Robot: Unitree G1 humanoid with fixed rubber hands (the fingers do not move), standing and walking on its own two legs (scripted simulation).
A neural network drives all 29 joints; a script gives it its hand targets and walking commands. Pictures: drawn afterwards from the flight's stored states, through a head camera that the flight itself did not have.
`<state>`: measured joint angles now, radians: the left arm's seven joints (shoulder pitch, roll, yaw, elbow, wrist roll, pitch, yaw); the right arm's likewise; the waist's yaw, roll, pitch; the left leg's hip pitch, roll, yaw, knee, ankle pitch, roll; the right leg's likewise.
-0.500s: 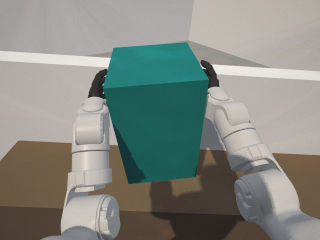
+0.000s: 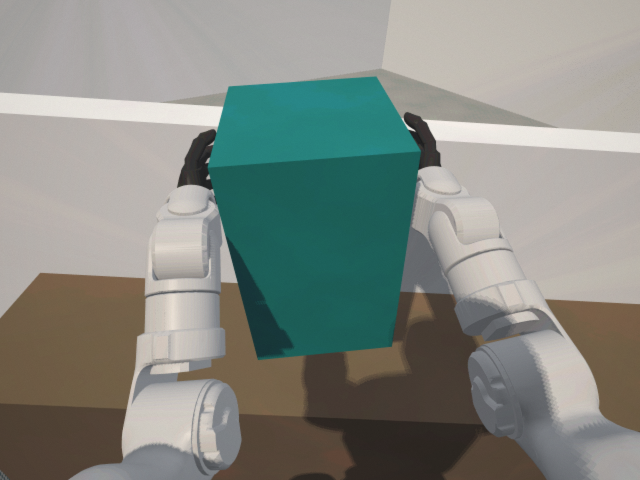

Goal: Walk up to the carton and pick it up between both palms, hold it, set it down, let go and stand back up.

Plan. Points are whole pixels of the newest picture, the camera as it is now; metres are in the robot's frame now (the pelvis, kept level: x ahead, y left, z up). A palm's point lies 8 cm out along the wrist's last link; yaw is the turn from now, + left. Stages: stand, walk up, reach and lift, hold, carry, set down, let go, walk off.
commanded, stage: hold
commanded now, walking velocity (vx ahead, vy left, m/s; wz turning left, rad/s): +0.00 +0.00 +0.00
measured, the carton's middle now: (314, 223) +0.36 +0.00 +0.20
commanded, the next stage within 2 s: set down in 1.24 s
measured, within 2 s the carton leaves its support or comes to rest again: neither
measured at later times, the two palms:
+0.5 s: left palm (195, 191) +0.36 +0.14 +0.25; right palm (427, 174) +0.37 -0.13 +0.27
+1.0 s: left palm (197, 200) +0.37 +0.14 +0.23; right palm (420, 182) +0.37 -0.12 +0.25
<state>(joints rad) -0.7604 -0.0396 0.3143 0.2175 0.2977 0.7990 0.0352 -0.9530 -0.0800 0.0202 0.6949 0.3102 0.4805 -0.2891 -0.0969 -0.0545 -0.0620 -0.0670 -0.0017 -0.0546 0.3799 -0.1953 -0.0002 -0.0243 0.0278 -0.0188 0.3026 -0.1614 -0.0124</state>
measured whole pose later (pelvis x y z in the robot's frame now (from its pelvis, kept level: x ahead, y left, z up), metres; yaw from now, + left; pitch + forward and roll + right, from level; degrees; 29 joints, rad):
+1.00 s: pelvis +0.00 +0.00 +0.00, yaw +0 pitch -7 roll -1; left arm -0.73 -0.04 0.31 0.20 0.29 0.81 0.02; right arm -0.93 -0.07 0.03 0.68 0.31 0.49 -0.29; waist -0.10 -0.07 -0.07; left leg -0.06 0.00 -0.06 0.38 -0.20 0.00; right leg -0.02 0.03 -0.02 0.30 -0.17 -0.02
